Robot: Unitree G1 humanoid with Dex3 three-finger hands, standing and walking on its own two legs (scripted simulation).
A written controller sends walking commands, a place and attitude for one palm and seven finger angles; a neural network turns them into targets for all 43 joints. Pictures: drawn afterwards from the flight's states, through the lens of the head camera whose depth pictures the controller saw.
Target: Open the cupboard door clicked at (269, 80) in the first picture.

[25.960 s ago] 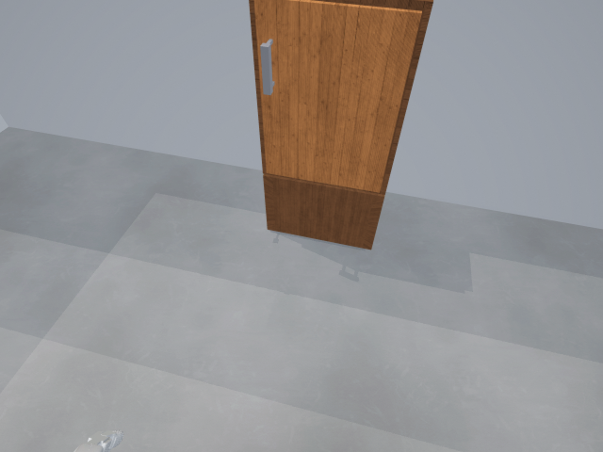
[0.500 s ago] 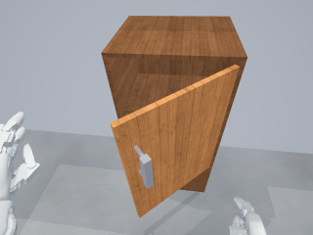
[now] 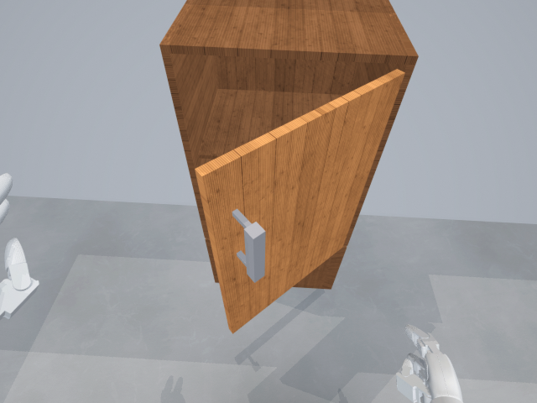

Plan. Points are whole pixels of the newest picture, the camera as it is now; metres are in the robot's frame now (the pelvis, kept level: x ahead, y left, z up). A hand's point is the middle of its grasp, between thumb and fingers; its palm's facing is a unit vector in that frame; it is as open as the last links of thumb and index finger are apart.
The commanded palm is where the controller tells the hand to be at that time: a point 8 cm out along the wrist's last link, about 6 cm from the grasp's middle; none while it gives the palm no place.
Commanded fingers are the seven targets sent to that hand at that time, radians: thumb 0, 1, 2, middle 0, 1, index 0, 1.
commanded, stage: step back with the hand held close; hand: left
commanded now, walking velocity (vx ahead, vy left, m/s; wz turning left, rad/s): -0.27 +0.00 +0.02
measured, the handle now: (247, 246) +0.36 +0.06 +0.01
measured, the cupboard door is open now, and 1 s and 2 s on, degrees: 42 42 42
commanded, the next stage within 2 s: stop stepping back and stand still in 0.66 s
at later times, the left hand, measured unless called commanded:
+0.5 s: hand out of the picture +0.14 +0.28 +0.18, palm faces +0.48 -0.73 -0.49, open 7.4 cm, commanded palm +0.07 +0.31 +0.18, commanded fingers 0.00 0.90 0.90 -0.20 -0.30 -0.20 -0.30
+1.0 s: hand out of the picture +0.05 +0.21 +0.17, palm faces +0.34 -0.79 -0.51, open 7.4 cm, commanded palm -0.01 +0.25 +0.18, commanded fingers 0.00 0.90 0.90 -0.20 -0.30 -0.20 -0.30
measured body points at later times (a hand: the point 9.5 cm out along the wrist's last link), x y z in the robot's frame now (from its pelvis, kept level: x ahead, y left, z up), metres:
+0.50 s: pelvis -0.06 +0.00 +0.00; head -0.03 +0.03 +0.45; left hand +0.11 +0.32 +0.21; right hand +0.10 -0.23 -0.08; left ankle +0.03 +0.09 -0.73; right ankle -0.12 -0.13 -0.69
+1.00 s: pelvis -0.16 -0.04 +0.01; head -0.14 -0.03 +0.46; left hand +0.03 +0.25 +0.19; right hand +0.02 -0.29 -0.05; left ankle -0.10 +0.04 -0.73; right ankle -0.18 -0.14 -0.71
